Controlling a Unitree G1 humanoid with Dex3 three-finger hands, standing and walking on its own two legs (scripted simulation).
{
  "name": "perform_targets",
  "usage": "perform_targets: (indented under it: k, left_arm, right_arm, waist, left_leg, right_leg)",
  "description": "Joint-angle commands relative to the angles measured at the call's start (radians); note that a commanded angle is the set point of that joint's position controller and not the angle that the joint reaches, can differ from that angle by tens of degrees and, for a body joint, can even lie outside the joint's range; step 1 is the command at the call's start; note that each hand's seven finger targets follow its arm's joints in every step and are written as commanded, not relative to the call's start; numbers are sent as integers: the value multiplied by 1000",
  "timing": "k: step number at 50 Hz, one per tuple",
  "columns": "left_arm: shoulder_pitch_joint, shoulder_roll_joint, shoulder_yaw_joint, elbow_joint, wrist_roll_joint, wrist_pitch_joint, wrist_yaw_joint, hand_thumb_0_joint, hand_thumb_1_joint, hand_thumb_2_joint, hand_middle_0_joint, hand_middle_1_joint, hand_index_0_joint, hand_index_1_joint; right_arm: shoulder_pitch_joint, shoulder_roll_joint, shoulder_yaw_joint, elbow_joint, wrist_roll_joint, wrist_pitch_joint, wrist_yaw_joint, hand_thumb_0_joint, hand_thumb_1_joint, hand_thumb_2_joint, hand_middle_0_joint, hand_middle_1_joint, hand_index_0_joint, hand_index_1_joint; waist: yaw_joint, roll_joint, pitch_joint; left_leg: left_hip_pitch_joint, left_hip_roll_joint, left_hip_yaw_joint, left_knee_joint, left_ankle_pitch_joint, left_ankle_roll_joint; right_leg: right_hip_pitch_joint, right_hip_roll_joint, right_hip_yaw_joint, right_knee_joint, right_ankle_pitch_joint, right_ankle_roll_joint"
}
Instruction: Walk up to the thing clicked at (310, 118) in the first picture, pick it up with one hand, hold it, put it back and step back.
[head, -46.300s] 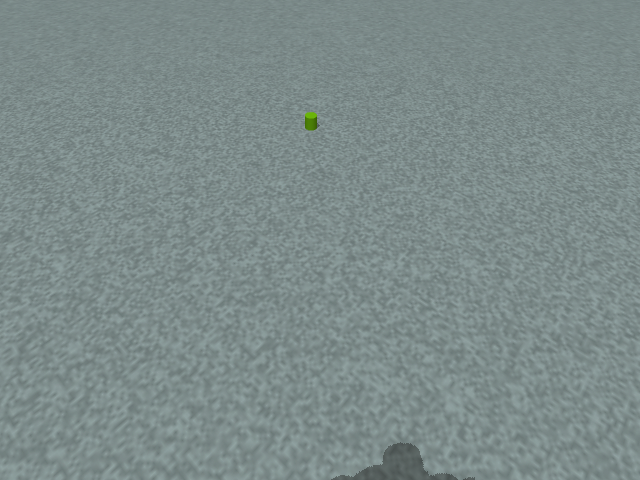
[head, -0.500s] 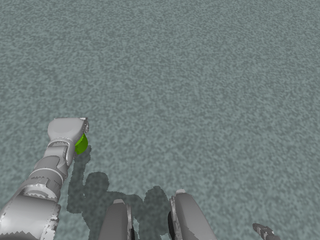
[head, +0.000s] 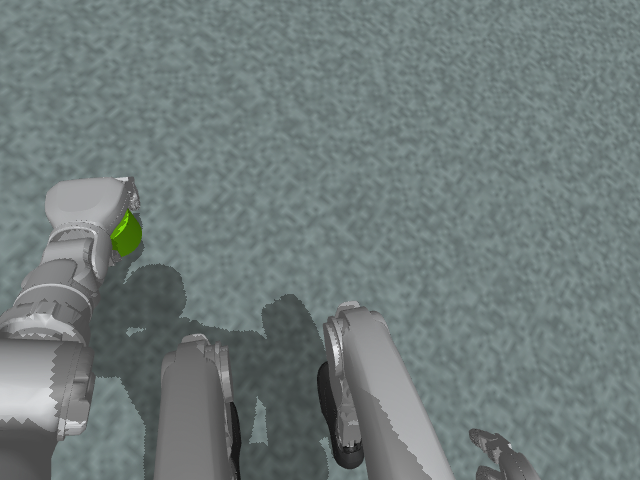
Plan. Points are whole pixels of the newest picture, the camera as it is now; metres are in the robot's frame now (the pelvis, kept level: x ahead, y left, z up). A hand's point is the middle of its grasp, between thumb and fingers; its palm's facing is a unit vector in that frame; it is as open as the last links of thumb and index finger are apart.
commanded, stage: crouch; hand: left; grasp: from above
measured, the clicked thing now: (109, 226) +0.48 +0.21 -0.18
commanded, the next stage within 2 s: lower in 1.00 s
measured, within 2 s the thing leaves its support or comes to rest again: neither
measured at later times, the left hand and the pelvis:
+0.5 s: hand (126, 231) +0.49 +0.21 -0.24, palm faces -0.46 -0.03 -0.89, open 9.4 cm; pelvis -0.01 +0.00 -0.08, yaw -2 degrees
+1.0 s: hand (132, 232) +0.50 +0.21 -0.28, palm faces -0.45 -0.02 -0.89, open 9.4 cm; pelvis -0.01 +0.00 -0.11, yaw -4 degrees
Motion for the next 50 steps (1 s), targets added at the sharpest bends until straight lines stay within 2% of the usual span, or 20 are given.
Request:
perform_targets:
  k: [1,2,3,4,9,11,14,17,18,20,25,33,34,36,39,42,44,46,49,50]
  left_arm:
    - [-440,223,38,-179,-5,1,65,0,511,875,-835,-938,-881,-892]
    - [-457,252,46,-176,0,1,68,0,511,871,-829,-947,-878,-899]
    - [-418,228,38,-118,1,5,68,0,516,878,-840,-947,-887,-900]
    - [-467,224,31,-155,-4,-1,70,0,528,888,-850,-938,-894,-895]
    - [-507,266,43,-97,-5,1,71,0,541,897,-850,-953,-895,-907]
    - [-462,240,32,-23,-4,4,67,0,541,855,-852,-931,-901,-882]
    - [-488,275,41,-35,2,0,64,0,527,834,-834,-923,-885,-871]
    - [-506,286,42,-9,5,0,62,0,519,834,-843,-898,-887,-853]
    - [-517,264,33,-5,6,-2,61,0,509,841,-839,-898,-882,-855]
    - [-526,310,52,-9,13,-5,67,0,495,814,-828,-882,-872,-838]
    - [-554,331,58,19,13,-14,69,0,507,832,-853,-863,-888,-828]
    - [-593,370,66,16,29,-29,76,0,501,851,-852,-854,-881,-824]
    - [-550,356,64,74,34,-25,75,0,509,872,-861,-865,-889,-836]
    - [-577,358,53,63,34,-34,72,0,497,877,-866,-851,-887,-830]
    - [-573,394,71,76,30,-36,79,0,487,828,-835,-856,-868,-823]
    - [-605,413,68,46,42,-43,89,0,493,846,-850,-843,-875,-817]
    - [-569,384,59,107,46,-38,88,0,522,840,-863,-862,-894,-829]
    - [-606,418,73,72,48,-40,92,0,524,871,-872,-861,-896,-836]
    - [-581,390,53,119,45,-35,92,0,519,847,-870,-849,-894,-823]
    - [-606,407,57,86,46,-39,91,0,513,852,-861,-857,-887,-831]
  right_arm:
    - [221,-220,-76,-18,-16,-15,8,0,-908,-902,199,299,200,299]
    - [217,-224,-79,-17,-17,-13,9,0,-908,-902,199,299,200,299]
    - [222,-219,-76,-18,-21,-13,14,0,-911,-903,199,299,200,299]
    - [218,-217,-76,-16,-23,-10,16,0,-908,-902,199,299,200,299]
    - [200,-226,-71,-11,-30,-10,24,0,-906,-901,200,299,200,299]
    - [197,-224,-63,-11,-33,-9,30,0,-908,-901,199,299,200,299]
    - [189,-227,-61,-13,-34,-4,32,0,-906,-900,200,299,200,299]
    - [185,-233,-54,-14,-35,-2,37,0,-908,-902,200,299,200,299]
    - [195,-238,-53,-11,-38,-2,39,0,-908,-901,200,299,200,299]
    - [196,-245,-50,-12,-37,1,43,0,-908,-902,200,299,200,299]
    - [215,-253,-28,-15,-43,2,49,0,-909,-902,200,300,200,299]
    - [237,-274,-9,-14,-47,2,55,0,-907,-902,200,300,200,300]
    - [249,-276,-2,-13,-51,-1,60,0,-910,-902,200,300,200,300]
    - [242,-275,6,-9,-55,-3,61,0,-910,-903,200,300,200,300]
    - [238,-283,11,-11,-59,-8,62,0,-907,-901,200,300,200,300]
    - [234,-284,21,-5,-57,-7,60,0,-906,-901,200,300,200,300]
    - [241,-286,24,-8,-60,-10,66,0,-909,-901,200,300,200,300]
    - [241,-296,25,-6,-61,-12,67,0,-908,-902,200,300,200,300]
    - [235,-290,31,-6,-63,-13,69,0,-910,-902,200,300,200,300]
    - [235,-294,32,-4,-64,-14,71,0,-909,-902,200,300,200,300]
  waist:
    - [-26,230,-745]
    - [-28,226,-749]
    - [-39,201,-708]
    - [-44,203,-720]
    - [-55,194,-694]
    - [-68,177,-627]
    - [-55,186,-670]
    - [-67,223,-636]
    - [-79,236,-628]
    - [-64,241,-646]
    - [-94,216,-612]
    - [-100,282,-651]
    - [-117,260,-596]
    - [-129,246,-571]
    - [-117,252,-554]
    - [-108,275,-599]
    - [-127,273,-561]
    - [-125,291,-565]
    - [-135,267,-535]
    - [-134,271,-549]
  left_leg:
    - [518,-3,18,-179,337,2]
    - [499,-3,22,-161,330,6]
    - [474,-2,24,-146,324,8]
    - [436,-5,34,-131,307,14]
    - [355,-4,38,-79,252,21]
    - [317,-5,35,-71,235,20]
    - [305,-7,39,-42,236,24]
    - [305,-2,25,-36,226,15]
    - [311,0,22,-27,236,11]
    - [313,1,15,-26,242,10]
    - [235,-2,22,19,210,20]
    - [256,0,10,60,229,10]
    - [227,0,7,62,221,10]
    - [189,-2,17,79,191,19]
    - [160,-4,25,88,156,20]
    - [170,-4,27,104,178,20]
    - [167,-3,19,105,184,16]
    - [168,-2,16,108,192,16]
    - [143,-1,19,124,179,20]
    - [139,-1,19,128,183,21]
  right_leg:
    - [356,10,-43,-143,274,-64]
    - [353,14,-45,-135,273,-63]
    - [350,12,-45,-131,271,-60]
    - [373,17,-42,-130,279,-57]
    - [326,22,-48,-85,238,-57]
    - [297,20,-53,-69,220,-57]
    - [298,29,-56,-41,224,-57]
    - [224,27,-66,-6,199,-64]
    - [207,26,-71,6,207,-65]
    - [202,27,-77,26,209,-67]
    - [199,26,-79,43,194,-60]
    - [153,31,-100,100,205,-65]
    - [144,24,-100,98,197,-60]
    - [155,33,-101,90,184,-59]
    - [146,31,-102,97,150,-58]
    - [154,38,-105,112,175,-61]
    - [132,36,-114,126,178,-62]
    - [127,35,-116,130,187,-62]
    - [127,40,-117,132,184,-60]
    - [133,42,-118,134,186,-60]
